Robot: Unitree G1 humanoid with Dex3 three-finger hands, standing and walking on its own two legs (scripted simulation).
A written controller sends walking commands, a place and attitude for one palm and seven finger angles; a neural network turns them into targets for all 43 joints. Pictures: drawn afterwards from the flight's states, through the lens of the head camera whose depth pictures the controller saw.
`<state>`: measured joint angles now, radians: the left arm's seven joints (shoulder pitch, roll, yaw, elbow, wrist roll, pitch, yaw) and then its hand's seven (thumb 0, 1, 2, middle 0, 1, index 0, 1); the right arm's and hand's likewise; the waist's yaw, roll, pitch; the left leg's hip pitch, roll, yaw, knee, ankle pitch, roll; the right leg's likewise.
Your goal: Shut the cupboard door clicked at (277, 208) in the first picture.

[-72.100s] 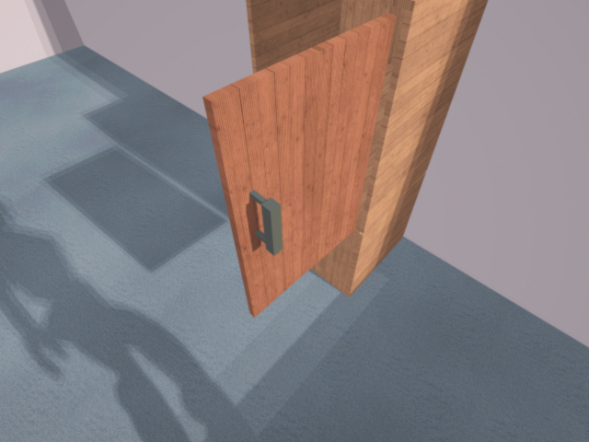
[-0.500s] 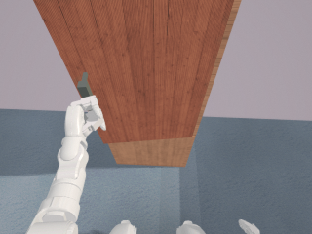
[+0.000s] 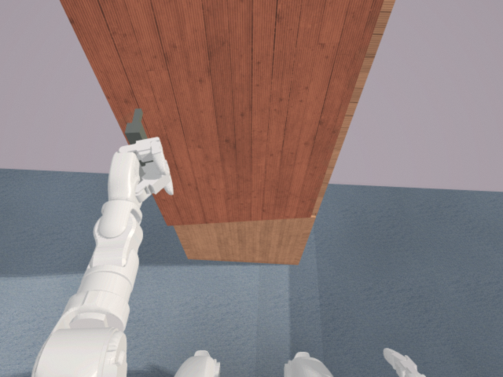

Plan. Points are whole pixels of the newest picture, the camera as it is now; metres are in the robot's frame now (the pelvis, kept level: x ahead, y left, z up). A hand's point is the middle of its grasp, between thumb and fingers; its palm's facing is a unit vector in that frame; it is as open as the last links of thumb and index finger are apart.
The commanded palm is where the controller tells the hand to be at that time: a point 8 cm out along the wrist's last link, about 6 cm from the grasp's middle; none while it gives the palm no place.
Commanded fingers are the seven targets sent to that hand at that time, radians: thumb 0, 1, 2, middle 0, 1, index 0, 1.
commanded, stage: push the door shut along its arc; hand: left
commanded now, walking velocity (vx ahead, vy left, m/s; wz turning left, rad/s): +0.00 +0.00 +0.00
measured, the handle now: (145, 145) +0.49 +0.19 +0.07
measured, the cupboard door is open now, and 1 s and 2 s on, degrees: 7 0 0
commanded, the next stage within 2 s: pull the fist back off the door in 0.64 s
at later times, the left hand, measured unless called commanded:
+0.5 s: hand (172, 155) +0.46 +0.14 +0.07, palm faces -0.12 -0.99 -0.03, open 3.1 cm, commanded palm +0.47 +0.18 +0.07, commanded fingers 0.00 0.90 0.90 -1.30 -1.50 -1.30 -1.50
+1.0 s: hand (180, 151) +0.47 +0.13 +0.07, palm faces +0.12 -0.99 -0.06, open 3.1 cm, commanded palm +0.46 +0.17 +0.07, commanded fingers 0.00 0.90 0.90 -1.30 -1.50 -1.30 -1.50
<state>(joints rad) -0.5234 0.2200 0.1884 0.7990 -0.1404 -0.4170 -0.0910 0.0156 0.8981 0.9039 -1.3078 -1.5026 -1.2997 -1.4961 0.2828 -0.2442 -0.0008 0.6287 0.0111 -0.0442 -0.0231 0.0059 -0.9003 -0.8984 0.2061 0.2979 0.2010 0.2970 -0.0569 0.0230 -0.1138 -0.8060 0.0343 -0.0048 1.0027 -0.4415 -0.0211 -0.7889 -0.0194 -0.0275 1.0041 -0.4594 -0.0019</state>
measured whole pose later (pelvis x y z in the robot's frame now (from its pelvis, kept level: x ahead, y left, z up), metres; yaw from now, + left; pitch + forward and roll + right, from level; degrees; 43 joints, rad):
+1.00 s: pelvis -0.06 +0.01 -0.03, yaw +0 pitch +19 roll -2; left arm -1.01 0.34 0.24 1.23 -0.01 -0.39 0.13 0.02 0.90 0.90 -1.33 -1.50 -1.33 -1.50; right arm 0.35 -0.26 0.03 0.67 -0.03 -0.10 0.01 0.00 -0.90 -0.90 0.21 0.30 0.20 0.30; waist -0.18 0.02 -0.12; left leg -1.09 0.02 -0.05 1.14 -0.40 -0.01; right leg -1.06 -0.02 -0.05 1.12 -0.40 0.00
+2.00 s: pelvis +0.03 -0.01 +0.02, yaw -1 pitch +10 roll +0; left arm -0.15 0.16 0.13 0.35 -0.18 -0.29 -0.04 0.02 0.90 0.90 -1.30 -1.50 -1.30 -1.50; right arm 0.27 -0.22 0.01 0.56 0.03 0.01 -0.02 0.01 -0.90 -0.90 0.21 0.30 0.20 0.30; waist -0.01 0.04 -0.11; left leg -0.60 0.03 -0.01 0.87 -0.43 -0.03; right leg -0.60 0.00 -0.01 0.88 -0.45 -0.01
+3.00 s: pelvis +0.04 +0.01 +0.07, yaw -1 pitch -4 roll +0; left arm 0.45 0.35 0.36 -0.37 -0.07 -0.05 0.10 0.01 0.89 0.90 -0.37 -0.47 -0.36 -0.47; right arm 0.21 -0.22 0.03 0.63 0.02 -0.10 -0.08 0.01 -0.90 -0.90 0.21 0.30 0.20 0.30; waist 0.07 0.08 -0.01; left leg -0.11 0.00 0.01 0.44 -0.26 0.00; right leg -0.10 -0.03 -0.01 0.44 -0.27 0.02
